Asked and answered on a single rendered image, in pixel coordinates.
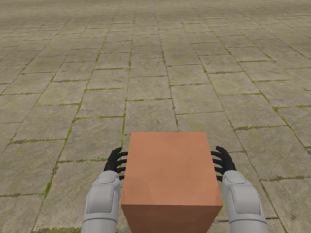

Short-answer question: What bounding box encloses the robot left hand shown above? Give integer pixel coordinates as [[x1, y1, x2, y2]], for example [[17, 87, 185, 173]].
[[103, 147, 128, 180]]

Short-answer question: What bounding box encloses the carton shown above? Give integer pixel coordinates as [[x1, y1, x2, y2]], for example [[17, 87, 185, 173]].
[[121, 132, 223, 233]]

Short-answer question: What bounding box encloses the robot left forearm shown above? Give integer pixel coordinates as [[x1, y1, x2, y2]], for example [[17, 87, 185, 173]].
[[81, 170, 121, 233]]

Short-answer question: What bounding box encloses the robot right forearm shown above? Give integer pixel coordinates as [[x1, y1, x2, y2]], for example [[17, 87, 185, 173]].
[[222, 170, 269, 233]]

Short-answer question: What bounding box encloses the robot right hand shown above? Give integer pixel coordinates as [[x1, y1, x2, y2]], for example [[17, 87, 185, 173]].
[[210, 146, 237, 181]]

